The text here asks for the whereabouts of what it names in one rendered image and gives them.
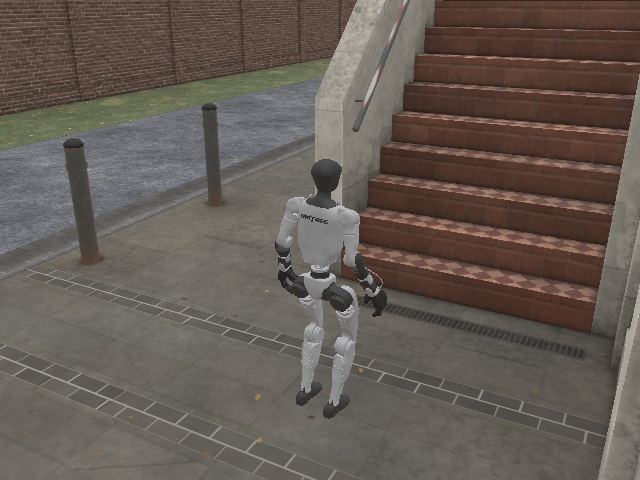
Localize stairs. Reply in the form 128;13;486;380
341;0;640;334

